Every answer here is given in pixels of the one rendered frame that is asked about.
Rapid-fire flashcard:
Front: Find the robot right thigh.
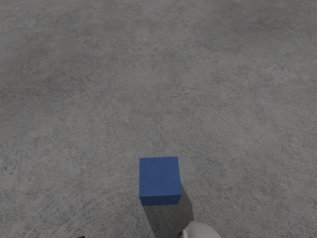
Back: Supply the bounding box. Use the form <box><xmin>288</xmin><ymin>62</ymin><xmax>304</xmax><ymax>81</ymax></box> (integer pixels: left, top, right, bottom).
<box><xmin>182</xmin><ymin>223</ymin><xmax>221</xmax><ymax>238</ymax></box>

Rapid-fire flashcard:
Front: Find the carton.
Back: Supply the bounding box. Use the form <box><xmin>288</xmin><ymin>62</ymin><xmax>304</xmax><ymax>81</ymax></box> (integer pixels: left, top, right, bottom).
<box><xmin>139</xmin><ymin>156</ymin><xmax>182</xmax><ymax>206</ymax></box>

